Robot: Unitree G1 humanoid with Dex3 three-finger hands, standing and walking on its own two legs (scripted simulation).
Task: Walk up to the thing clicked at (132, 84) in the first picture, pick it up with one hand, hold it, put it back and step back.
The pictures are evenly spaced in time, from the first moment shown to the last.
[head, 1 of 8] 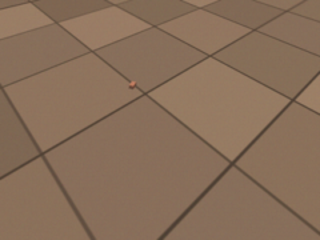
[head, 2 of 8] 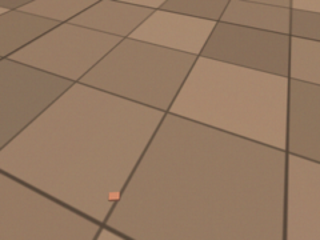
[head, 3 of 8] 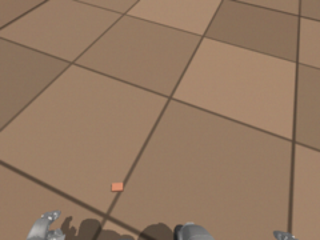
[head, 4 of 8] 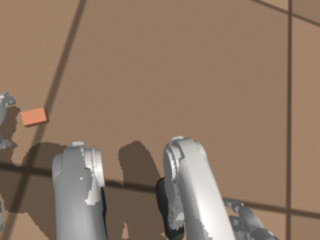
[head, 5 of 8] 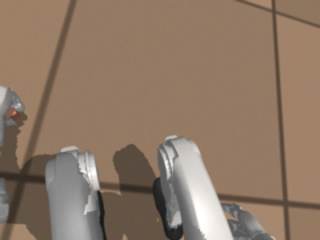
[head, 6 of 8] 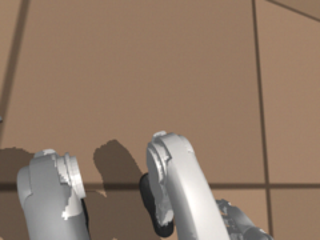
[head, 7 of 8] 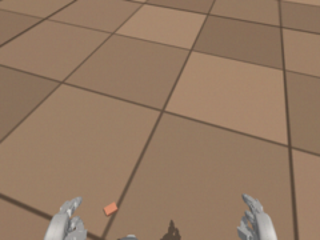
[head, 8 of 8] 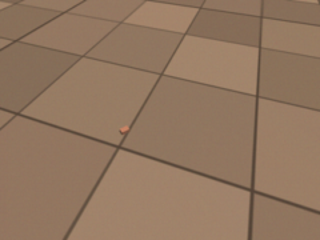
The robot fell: no
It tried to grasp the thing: yes
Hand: left
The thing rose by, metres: 0.69
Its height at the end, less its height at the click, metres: +0.00
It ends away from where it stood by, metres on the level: 0.01
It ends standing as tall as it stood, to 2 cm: yes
